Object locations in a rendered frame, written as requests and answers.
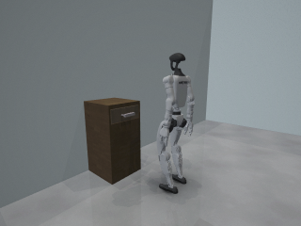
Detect robot right hand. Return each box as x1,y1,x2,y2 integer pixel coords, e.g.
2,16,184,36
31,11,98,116
183,120,194,137

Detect drawer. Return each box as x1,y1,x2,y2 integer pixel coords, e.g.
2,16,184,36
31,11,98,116
110,105,139,124

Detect robot thigh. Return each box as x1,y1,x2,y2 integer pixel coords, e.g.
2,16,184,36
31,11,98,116
170,118,187,154
156,120,174,160

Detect handle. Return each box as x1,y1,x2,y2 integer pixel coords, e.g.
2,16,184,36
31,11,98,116
121,112,135,118

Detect robot right thigh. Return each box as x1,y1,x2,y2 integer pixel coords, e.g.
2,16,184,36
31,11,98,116
170,118,187,154

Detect robot left thigh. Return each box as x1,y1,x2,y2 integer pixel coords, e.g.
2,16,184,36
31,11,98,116
156,120,174,160

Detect left robot forearm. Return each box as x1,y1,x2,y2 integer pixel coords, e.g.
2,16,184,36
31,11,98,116
163,98,174,128

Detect right robot upper arm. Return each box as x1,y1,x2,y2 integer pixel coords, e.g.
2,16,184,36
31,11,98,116
186,75,195,103

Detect cabinet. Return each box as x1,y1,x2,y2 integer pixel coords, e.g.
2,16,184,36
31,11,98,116
84,97,141,185

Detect right robot forearm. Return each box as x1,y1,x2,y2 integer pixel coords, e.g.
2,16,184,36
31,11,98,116
186,100,195,121

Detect left robot upper arm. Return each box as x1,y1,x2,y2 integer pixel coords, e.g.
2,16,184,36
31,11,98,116
163,75,176,105

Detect robot left hand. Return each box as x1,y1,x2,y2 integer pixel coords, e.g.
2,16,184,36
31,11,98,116
159,127,169,146

